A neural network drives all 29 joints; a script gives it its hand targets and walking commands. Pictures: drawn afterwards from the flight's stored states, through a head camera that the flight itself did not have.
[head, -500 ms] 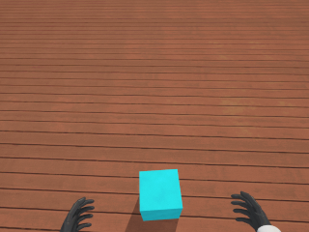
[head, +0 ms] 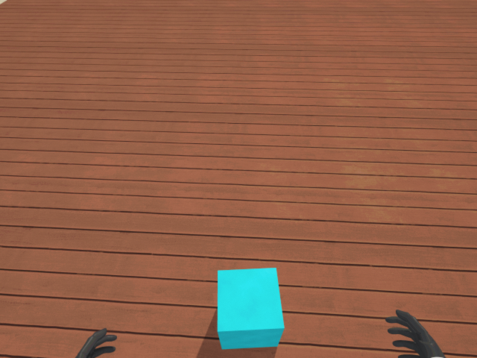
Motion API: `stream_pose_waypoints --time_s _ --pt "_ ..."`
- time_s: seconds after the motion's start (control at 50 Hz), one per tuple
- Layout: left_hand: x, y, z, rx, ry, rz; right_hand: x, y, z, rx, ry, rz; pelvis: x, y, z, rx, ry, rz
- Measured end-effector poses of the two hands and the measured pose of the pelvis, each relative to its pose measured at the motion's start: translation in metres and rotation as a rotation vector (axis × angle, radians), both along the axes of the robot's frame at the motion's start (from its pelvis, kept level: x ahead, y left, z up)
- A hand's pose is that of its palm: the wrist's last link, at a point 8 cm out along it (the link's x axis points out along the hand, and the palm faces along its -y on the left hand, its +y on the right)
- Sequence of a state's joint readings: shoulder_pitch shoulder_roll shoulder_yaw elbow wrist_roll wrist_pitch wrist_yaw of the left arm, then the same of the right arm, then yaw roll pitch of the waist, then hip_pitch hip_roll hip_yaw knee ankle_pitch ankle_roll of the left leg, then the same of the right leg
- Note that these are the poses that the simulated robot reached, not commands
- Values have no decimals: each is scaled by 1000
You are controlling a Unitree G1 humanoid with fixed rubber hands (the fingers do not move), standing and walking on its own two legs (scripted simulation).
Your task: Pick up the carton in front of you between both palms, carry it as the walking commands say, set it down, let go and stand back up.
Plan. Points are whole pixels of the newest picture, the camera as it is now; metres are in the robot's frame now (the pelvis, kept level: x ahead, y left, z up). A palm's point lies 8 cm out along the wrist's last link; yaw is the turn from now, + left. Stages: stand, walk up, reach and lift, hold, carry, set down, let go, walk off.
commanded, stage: stand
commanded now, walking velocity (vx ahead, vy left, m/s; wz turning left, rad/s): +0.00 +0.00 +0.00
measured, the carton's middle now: (248, 309) +0.41 -0.01 -0.64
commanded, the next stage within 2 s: none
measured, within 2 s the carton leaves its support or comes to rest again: neither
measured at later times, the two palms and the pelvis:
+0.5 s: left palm out of the picture +0.14 +0.30 -0.09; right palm out of the picture +0.14 -0.28 -0.08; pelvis +0.02 +0.01 +0.01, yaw +0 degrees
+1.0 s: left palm out of the picture +0.09 +0.31 -0.09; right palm out of the picture +0.11 -0.30 -0.09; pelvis -0.01 +0.00 +0.01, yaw +0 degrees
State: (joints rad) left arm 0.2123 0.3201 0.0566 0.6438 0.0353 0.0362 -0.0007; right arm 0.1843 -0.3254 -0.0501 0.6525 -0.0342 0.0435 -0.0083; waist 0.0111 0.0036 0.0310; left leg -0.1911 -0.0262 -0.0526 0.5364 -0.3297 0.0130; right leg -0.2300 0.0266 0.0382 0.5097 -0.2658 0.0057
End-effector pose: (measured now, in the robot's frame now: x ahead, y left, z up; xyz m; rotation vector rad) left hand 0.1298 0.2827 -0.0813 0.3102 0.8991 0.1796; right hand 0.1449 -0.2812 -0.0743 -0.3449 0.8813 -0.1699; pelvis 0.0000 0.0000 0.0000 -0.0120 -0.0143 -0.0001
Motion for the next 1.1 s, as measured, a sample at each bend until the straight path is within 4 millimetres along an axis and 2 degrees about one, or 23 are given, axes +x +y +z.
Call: stream_pose_waypoints --time_s 0.08,0.3,0.46,0.58,0.94,1.1 --pt "0 8 -4 18 32 -4 1 -7 1 -25 2 -19 4 2 0 -2 2 -1" --pt "14 7 -7 11 43 -8 -1 -1 -6 -25 48 -15 15 6 3 4 2 -4" --pt "14 15 -4 32 59 6 -2 -1 -8 -17 61 -28 16 7 5 4 -10 1" --pt "6 19 -5 32 71 17 -10 -6 -8 -31 87 -29 12 7 7 6 -17 3" --pt "-39 28 -9 49 174 40 -36 -15 -13 -32 149 -36 -3 5 10 9 -29 6" --pt "-48 27 -8 53 182 45 -45 -24 -14 -39 179 -45 -8 2 11 9 -33 8"
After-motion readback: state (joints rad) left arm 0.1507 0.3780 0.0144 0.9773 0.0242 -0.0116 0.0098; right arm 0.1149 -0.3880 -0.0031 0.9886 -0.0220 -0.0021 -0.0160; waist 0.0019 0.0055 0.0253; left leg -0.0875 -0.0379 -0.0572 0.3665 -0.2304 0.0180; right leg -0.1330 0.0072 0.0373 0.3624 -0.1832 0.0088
